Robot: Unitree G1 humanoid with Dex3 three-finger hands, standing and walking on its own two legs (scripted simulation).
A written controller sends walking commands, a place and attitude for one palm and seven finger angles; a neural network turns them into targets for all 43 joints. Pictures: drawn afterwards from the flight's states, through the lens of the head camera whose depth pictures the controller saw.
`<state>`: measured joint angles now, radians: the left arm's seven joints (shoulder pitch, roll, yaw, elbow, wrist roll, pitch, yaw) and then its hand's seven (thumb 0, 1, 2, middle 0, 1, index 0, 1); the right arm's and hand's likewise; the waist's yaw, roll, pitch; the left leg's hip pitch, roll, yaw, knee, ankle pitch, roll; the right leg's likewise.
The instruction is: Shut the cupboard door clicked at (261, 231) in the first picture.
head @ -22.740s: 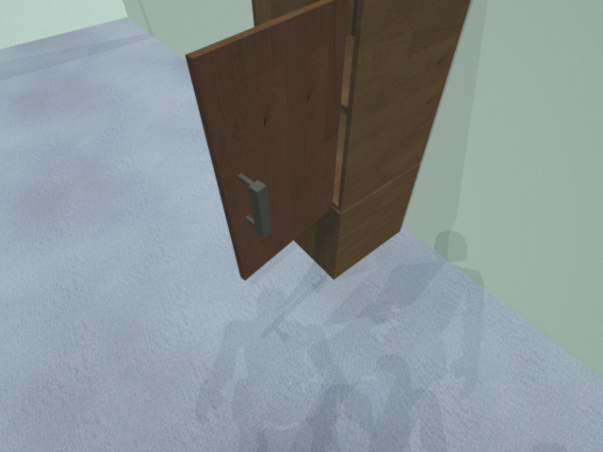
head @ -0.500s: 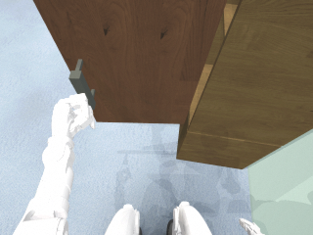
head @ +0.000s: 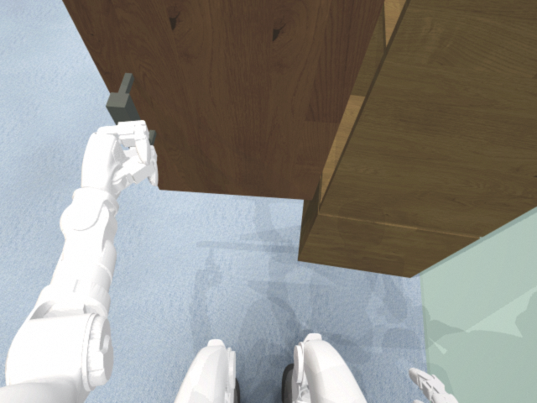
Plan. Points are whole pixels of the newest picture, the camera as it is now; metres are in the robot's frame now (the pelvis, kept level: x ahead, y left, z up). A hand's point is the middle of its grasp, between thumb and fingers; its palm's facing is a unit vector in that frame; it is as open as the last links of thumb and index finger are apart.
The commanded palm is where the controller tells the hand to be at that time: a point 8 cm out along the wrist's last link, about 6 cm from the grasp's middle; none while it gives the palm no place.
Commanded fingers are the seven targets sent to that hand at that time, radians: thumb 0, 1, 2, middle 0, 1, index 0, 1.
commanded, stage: push the door shut along its arc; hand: left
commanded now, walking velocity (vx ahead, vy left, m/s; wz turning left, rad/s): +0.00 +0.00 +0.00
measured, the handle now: (137, 122) +0.53 +0.20 +0.04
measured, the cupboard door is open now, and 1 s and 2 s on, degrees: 95 73 67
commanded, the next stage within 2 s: pull the fist back off the door in 1.50 s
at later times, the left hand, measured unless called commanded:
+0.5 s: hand (159, 129) +0.51 +0.17 +0.05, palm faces -0.21 -0.98 -0.03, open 3.2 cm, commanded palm +0.51 +0.19 +0.04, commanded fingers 0.00 0.90 0.90 -1.30 -1.50 -1.30 -1.50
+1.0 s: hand (187, 102) +0.56 +0.13 +0.05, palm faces -0.36 -0.93 -0.03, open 3.1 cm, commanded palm +0.58 +0.14 +0.04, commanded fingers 0.00 0.90 0.90 -1.30 -1.50 -1.30 -1.50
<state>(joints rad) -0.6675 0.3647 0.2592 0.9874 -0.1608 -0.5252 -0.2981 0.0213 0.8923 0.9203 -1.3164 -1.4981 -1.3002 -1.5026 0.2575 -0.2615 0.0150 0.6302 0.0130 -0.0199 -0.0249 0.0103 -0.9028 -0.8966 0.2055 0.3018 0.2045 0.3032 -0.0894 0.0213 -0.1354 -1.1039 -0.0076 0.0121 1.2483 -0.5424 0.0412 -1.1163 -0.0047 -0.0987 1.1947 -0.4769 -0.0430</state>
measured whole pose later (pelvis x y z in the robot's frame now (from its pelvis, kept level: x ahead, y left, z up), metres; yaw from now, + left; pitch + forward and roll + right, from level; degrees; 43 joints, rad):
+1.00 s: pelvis +0.00 +0.02 -0.02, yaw -2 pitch +31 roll -6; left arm -1.19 0.56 0.22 1.24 -0.07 -0.32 -0.43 0.02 0.90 0.90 -1.30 -1.50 -1.30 -1.50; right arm 0.35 -0.26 0.05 0.66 -0.02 -0.01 -0.01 0.01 -0.90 -0.90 0.21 0.30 0.21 0.30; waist -0.24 0.05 -0.12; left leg -1.33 0.01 -0.02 1.36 -0.58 0.07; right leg -1.30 0.01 -0.13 1.24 -0.48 -0.02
